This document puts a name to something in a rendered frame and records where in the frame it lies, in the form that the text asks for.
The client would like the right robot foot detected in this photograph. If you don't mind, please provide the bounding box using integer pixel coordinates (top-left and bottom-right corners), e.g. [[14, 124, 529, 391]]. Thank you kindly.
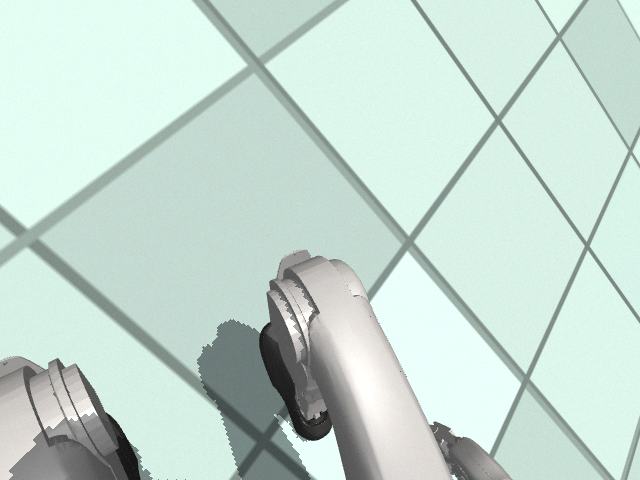
[[259, 322, 332, 441]]

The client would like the left robot foot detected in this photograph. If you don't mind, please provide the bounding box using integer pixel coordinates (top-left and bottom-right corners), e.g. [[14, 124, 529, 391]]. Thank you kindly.
[[106, 413, 141, 480]]

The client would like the right robot hand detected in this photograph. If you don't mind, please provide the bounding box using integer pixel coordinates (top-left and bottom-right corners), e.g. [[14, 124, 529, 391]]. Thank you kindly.
[[430, 421, 512, 480]]

